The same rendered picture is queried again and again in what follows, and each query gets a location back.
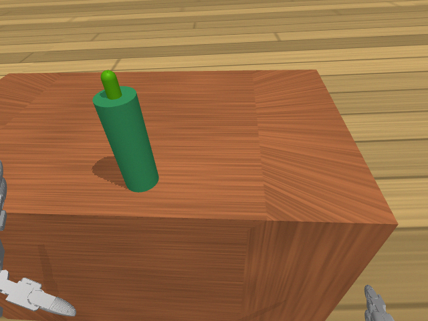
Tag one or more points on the left robot hand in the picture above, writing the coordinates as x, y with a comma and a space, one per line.
26, 293

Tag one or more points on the bottle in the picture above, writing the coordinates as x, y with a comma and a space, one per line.
119, 111

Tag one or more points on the right robot hand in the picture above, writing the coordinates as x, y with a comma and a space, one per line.
376, 306

